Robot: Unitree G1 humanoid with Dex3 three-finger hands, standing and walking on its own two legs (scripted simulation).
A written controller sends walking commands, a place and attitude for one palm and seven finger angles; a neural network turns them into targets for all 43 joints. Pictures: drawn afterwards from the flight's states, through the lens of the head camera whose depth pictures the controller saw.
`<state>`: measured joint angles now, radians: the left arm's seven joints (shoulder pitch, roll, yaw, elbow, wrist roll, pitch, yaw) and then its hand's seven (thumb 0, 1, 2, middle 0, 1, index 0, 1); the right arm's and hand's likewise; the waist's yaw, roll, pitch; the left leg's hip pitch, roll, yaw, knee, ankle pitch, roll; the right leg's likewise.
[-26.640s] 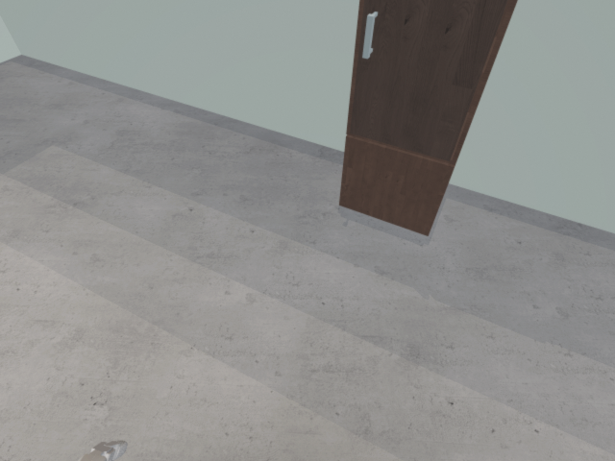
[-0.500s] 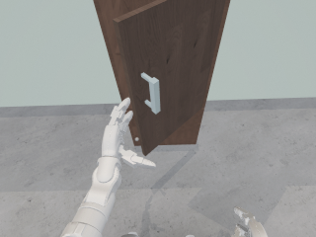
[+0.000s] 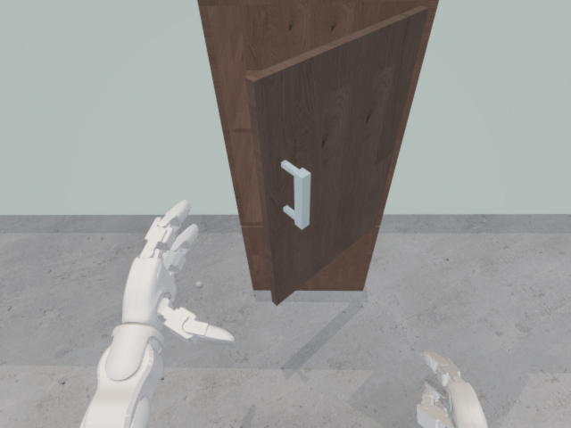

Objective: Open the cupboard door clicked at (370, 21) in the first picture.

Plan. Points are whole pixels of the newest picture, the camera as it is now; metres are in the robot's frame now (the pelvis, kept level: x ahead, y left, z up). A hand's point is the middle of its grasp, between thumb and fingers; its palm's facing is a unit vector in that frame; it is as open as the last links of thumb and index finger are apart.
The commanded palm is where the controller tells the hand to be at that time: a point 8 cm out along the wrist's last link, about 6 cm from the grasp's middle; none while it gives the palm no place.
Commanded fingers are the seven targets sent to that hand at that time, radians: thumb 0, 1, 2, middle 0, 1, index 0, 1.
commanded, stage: draw the hand back to the body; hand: left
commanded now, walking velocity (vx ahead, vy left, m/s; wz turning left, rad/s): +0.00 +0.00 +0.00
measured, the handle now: (294, 195) +0.48 +0.02 +0.06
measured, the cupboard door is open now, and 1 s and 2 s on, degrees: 43 43 43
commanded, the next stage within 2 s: step back with the hand held close in 1.08 s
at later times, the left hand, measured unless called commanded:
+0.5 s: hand (86, 290) +0.23 +0.24 +0.15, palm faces +0.30 -0.89 -0.35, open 11.5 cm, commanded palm +0.18 +0.28 +0.17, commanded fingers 0.00 0.58 0.76 -0.19 -0.30 -0.19 -0.30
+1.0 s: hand (49, 289) +0.22 +0.27 +0.16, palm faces +0.41 -0.82 -0.39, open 7.5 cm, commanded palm +0.17 +0.31 +0.19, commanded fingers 0.00 0.90 0.90 -0.20 -0.30 -0.20 -0.30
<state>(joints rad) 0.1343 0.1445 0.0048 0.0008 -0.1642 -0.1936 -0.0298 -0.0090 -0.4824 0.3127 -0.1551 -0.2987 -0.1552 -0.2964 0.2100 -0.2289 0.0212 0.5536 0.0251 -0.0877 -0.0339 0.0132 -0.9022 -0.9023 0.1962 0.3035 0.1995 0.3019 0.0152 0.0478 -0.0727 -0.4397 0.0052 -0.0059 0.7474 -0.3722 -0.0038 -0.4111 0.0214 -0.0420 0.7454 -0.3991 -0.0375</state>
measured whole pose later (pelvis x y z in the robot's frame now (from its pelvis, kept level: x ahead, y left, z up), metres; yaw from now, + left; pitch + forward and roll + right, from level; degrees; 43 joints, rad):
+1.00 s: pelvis +0.02 +0.01 +0.03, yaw -1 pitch -3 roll +0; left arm 0.44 0.31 0.29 -0.32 -0.04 -0.10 0.11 0.02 0.87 0.89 -0.21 -0.30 -0.21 -0.30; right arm 0.17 -0.22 0.02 0.65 -0.01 -0.12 -0.08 0.01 -0.90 -0.90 0.20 0.30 0.20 0.30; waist 0.06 0.06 0.03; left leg -0.09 0.00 0.01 0.37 -0.23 0.01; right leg -0.05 0.02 -0.02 0.33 -0.23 -0.02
